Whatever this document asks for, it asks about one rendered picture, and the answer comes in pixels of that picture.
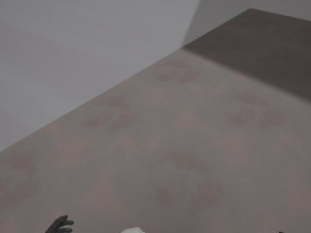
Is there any robot left hand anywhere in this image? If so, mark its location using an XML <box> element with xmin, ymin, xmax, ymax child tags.
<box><xmin>45</xmin><ymin>215</ymin><xmax>74</xmax><ymax>233</ymax></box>

